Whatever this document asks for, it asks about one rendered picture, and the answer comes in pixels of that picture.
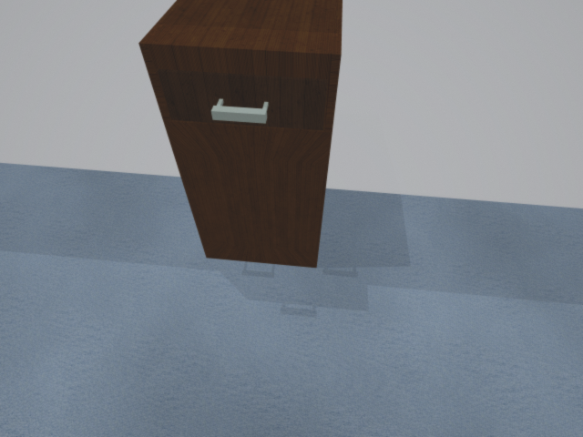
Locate handle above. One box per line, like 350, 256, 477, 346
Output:
211, 99, 269, 124

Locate drawer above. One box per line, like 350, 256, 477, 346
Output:
158, 69, 328, 130

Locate cabinet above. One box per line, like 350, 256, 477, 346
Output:
139, 0, 343, 268

